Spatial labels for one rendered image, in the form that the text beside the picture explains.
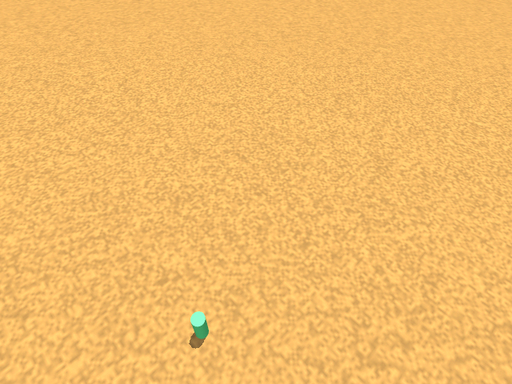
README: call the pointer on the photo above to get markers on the can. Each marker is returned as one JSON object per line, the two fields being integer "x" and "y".
{"x": 198, "y": 321}

